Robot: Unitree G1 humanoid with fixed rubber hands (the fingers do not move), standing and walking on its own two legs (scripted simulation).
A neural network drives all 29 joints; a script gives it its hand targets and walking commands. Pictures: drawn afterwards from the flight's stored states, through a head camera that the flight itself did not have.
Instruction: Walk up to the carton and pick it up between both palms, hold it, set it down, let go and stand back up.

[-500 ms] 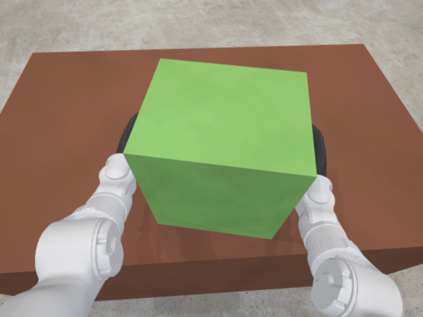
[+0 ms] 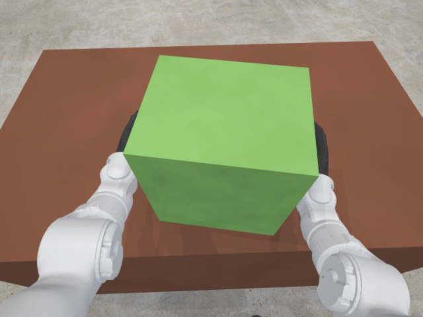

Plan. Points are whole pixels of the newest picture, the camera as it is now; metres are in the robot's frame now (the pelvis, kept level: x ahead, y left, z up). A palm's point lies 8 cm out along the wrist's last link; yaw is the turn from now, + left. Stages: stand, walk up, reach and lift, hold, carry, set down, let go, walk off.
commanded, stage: reach and lift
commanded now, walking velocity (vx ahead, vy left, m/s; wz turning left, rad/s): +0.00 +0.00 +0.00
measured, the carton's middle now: (223, 155) +0.44 -0.04 +0.01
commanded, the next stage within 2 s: none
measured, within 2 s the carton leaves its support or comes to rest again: leaves its support in 0.46 s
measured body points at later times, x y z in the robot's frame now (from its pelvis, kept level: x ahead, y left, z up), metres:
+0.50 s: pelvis +0.01 +0.01 +0.00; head +0.07 +0.00 +0.44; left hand +0.47 +0.13 +0.05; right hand +0.40 -0.22 +0.04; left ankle -0.04 +0.14 -0.74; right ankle +0.03 -0.16 -0.74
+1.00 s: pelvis +0.00 +0.01 +0.01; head +0.00 +0.01 +0.46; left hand +0.44 +0.14 +0.13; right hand +0.40 -0.22 +0.14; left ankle -0.04 +0.14 -0.74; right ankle +0.03 -0.16 -0.74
